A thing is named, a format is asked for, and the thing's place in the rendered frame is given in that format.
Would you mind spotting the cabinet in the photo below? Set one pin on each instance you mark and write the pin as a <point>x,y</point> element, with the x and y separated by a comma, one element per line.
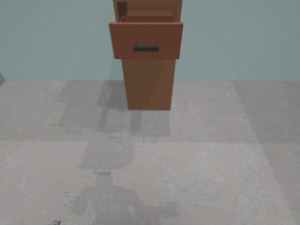
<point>148,82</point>

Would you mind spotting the handle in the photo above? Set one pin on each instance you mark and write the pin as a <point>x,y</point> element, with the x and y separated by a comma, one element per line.
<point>145,48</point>

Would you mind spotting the drawer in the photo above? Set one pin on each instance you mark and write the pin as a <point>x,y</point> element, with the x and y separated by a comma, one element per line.
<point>146,30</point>

